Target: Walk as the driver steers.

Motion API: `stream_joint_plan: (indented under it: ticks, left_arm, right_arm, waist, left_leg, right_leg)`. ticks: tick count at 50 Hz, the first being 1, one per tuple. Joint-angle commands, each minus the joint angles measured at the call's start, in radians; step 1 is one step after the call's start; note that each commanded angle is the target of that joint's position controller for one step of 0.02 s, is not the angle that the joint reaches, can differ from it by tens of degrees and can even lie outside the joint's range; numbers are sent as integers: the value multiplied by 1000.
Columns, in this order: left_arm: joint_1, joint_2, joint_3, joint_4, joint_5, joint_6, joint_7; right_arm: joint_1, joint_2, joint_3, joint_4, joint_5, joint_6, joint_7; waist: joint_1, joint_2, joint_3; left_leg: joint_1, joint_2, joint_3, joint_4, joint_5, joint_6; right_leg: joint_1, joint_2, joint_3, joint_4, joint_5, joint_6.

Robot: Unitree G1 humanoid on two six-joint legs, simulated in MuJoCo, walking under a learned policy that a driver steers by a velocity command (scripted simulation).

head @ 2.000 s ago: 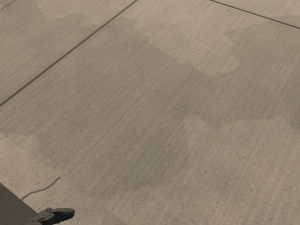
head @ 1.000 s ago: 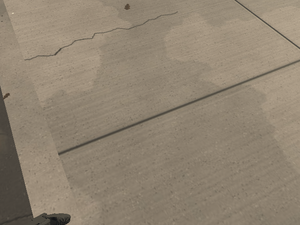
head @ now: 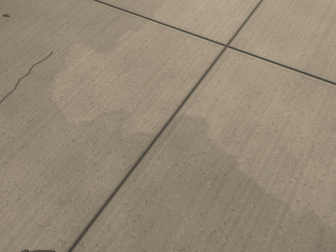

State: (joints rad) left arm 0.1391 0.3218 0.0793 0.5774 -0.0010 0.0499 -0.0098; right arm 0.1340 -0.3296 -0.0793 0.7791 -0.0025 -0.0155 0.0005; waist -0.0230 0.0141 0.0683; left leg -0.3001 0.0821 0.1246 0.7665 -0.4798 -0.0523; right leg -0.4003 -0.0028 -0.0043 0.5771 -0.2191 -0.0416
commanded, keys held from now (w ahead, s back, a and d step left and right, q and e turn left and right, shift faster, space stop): e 0.04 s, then no key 0.02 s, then q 0.94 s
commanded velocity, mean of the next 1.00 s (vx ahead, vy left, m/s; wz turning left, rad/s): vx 0.01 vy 0.00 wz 0.26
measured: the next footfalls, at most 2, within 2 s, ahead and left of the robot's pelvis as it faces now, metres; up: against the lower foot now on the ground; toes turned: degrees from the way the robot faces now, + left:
left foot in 0.30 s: +0.08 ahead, +0.14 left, +0.00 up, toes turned +0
left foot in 0.84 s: +0.03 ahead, +0.16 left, +0.00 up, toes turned +19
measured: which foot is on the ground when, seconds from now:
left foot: up 0.00-0.28, down 0.30-0.54, up 0.56-0.82, down 0.84-1.00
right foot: down 0.00-0.84, up 0.86-1.00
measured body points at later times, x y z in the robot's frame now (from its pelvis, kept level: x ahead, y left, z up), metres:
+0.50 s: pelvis +0.03 +0.01 +0.00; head +0.05 +0.02 +0.45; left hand +0.18 +0.29 -0.10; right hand +0.16 -0.27 -0.11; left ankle +0.04 +0.14 -0.73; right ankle +0.05 -0.10 -0.73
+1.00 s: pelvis +0.01 +0.06 +0.01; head +0.04 +0.11 +0.46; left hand +0.05 +0.39 -0.10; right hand +0.25 -0.15 -0.07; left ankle -0.01 +0.15 -0.73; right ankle +0.05 -0.09 -0.64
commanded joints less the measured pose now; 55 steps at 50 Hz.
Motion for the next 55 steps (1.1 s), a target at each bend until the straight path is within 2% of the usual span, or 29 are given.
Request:
stream_joint_plan:
  ticks: [1, 3, 6, 9, 12, 14, 16, 17, 18, 21, 24, 26, 27, 28, 29, 30, 31, 33, 36, 39, 41, 42, 43, 44, 45, 46, 48, 52, 55]
  left_arm:
    - [149, 211, 58, -55, 17, -39, 6]
    - [56, 154, 40, -55, -10, -44, 14]
    - [-21, 107, 15, -60, 12, -37, 26]
    - [-33, 59, -5, -27, 23, -43, 27]
    - [-22, 72, -8, 19, 35, -47, 19]
    - [-44, 92, -4, 34, 22, -45, 18]
    - [7, 92, -1, 58, 20, -47, 26]
    - [46, 85, 1, 52, 33, -49, 30]
    - [18, 62, -2, 49, 37, -48, 38]
    - [-35, 39, 6, 33, 19, -34, 54]
    - [9, 38, 17, 38, 18, -43, 43]
    - [32, 71, 36, 47, 18, -44, 36]
    - [59, 91, 43, 53, 20, -42, 35]
    - [67, 116, 47, 55, 23, -43, 35]
    - [65, 102, 40, 42, 29, -51, 40]
    - [55, 91, 32, 35, 30, -60, 45]
    - [9, 91, 30, 29, 24, -66, 48]
    - [-23, 112, 37, 38, 14, -66, 53]
    - [-7, 130, 46, 51, 13, -48, 57]
    - [17, 159, 57, 68, -8, -41, 49]
    - [20, 143, 53, 83, -28, -43, 42]
    - [76, 103, 43, 108, -16, -46, 34]
    - [55, 27, 15, 62, 46, -45, 29]
    - [-43, 67, 23, 24, 30, -49, 39]
    - [-73, 101, 34, 26, 3, -44, 48]
    - [-65, 105, 38, 33, -1, -42, 55]
    - [-30, 113, 47, 60, 16, -38, 70]
    - [-1, 73, 36, 75, 5, -44, 60]
    - [-7, 43, 18, 89, 3, -40, 51]
  right_arm:
    - [-47, -109, -17, -97, 4, -9, 0]
    - [-32, -108, -20, -76, 2, 4, -18]
    - [30, -86, -13, -44, 7, 21, -17]
    - [28, -26, 15, -30, 7, 28, -10]
    - [20, -52, 14, -29, 11, 33, -3]
    - [30, -74, 9, -31, 7, 32, -1]
    - [11, -128, 2, -55, -10, 29, -4]
    - [-5, -182, -10, -61, 0, 28, -8]
    - [-10, -177, -18, -57, 11, 28, -8]
    - [-9, -143, -13, -68, -1, 18, -13]
    - [-8, -130, -16, -85, 13, 14, -19]
    - [-4, -113, -15, -102, 23, 23, -24]
    - [-7, -93, -12, -112, 25, 29, -25]
    - [9, -76, -9, -121, 21, 34, -23]
    - [4, -101, -21, -127, 14, 40, -20]
    - [9, -125, -37, -123, 18, 47, -17]
    - [25, -111, -39, -116, 25, 57, -16]
    - [4, -67, -25, -121, 26, 68, -13]
    - [-31, -33, -8, -155, 28, 68, 10]
    - [-13, -62, -19, -173, 29, 74, 28]
    - [59, -77, -33, -153, 24, 82, 27]
    - [99, -130, -52, -146, 20, 83, 14]
    - [132, -262, -80, -169, 10, 76, -8]
    - [132, -262, -71, -194, -31, 48, 6]
    - [103, -230, -62, -190, -33, 25, 14]
    - [57, -199, -55, -185, -14, 13, 8]
    - [-15, -145, -36, -193, 16, 19, -10]
    - [3, -128, -28, -197, 8, 24, -28]
    - [-2, -89, -11, -188, -2, 24, -33]
  waist:
    - [94, -155, -283]
    - [47, -87, -215]
    - [0, -129, -225]
    - [13, -141, -223]
    - [32, -160, -177]
    - [9, -147, -128]
    - [32, -65, -93]
    - [81, 61, -87]
    - [67, 148, -80]
    - [36, 218, -64]
    - [39, 169, -127]
    - [34, 22, -143]
    - [37, -87, -133]
    - [32, -212, -130]
    - [46, -228, -137]
    - [38, -145, -132]
    - [10, -95, -117]
    - [16, -115, -88]
    - [43, -160, -126]
    - [40, -180, -166]
    - [4, -157, -170]
    - [2, -39, -167]
    - [19, 294, -162]
    - [-51, 226, -228]
    - [-46, 133, -192]
    - [-12, 115, -147]
    - [28, 95, -131]
    - [34, 100, -175]
    - [18, 114, -182]
  left_leg:
    - [-370, -61, -178, 470, -167, -11]
    - [-370, -27, -191, 392, -37, -4]
    - [-204, -34, -155, 296, 56, -27]
    - [-58, -12, -148, 67, 116, -31]
    - [37, -23, -127, -73, 170, -18]
    - [78, -48, -96, -210, 256, 11]
    - [72, 8, -188, -290, 494, 57]
    - [45, 62, -265, -295, 544, 107]
    - [-28, 86, -340, -359, 413, 160]
    - [-25, 130, -477, -420, 367, 208]
    - [0, 86, -462, -334, 435, 184]
    - [-101, 0, -358, -227, 356, 119]
    - [-180, -65, -270, -114, 263, 74]
    - [-245, -109, -183, 29, 96, 39]
    - [-299, -79, -179, 256, -131, 15]
    - [-320, -61, -209, 405, -153, 5]
    - [-323, -36, -221, 426, -104, -2]
    - [-310, -14, -181, 319, -1, -19]
    - [-176, -28, -107, 118, 45, -23]
    - [-73, -56, -56, -67, 118, 6]
    - [80, -97, -28, -268, 273, 58]
    - [215, -64, -125, -354, 454, 104]
    - [384, 226, -535, -367, 886, 242]
    - [293, 335, -676, -396, 898, 432]
    - [257, 281, -591, -419, 789, 413]
    - [225, 216, -516, -422, 686, 350]
    - [171, 148, -454, -419, 634, 284]
    - [182, 111, -432, -420, 618, 280]
    - [176, 102, -397, -422, 538, 269]
  right_leg:
    - [465, -338, 455, -180, 673, -317]
    - [375, -259, 351, -189, 513, -221]
    - [249, -212, 245, -207, 514, -202]
    - [195, -185, 176, -216, 412, -182]
    - [147, -202, 188, -239, 204, -182]
    - [118, -188, 184, -221, 64, -148]
    - [123, -132, 152, -157, -47, -62]
    - [111, -51, 76, -101, -100, -15]
    - [142, 15, -19, -32, -84, 29]
    - [110, 41, -11, 50, -65, 31]
    - [171, 10, 16, -12, 10, 3]
    - [257, -66, 65, -91, 56, -33]
    - [294, -156, 161, -169, 94, -84]
    - [315, -305, 304, -242, 202, -172]
    - [319, -415, 382, -265, 339, -256]
    - [302, -431, 364, -263, 410, -280]
    - [288, -391, 281, -255, 396, -247]
    - [278, -317, 144, -261, 362, -189]
    - [275, -272, 14, -233, 393, -170]
    - [307, -308, -7, -181, 404, -152]
    - [238, -287, -64, -83, 287, -78]
    - [116, -233, -134, 58, 132, 0]
    - [-218, -95, -195, 404, -419, 114]
    - [-288, -14, 2, 590, -513, 130]
    - [-301, -30, 52, 645, -441, 119]
    - [-309, -45, 68, 622, -341, 106]
    - [-270, -46, 79, 581, -214, 112]
    - [-211, -11, 77, 491, -119, 128]
    - [-126, -38, 69, 327, -85, 136]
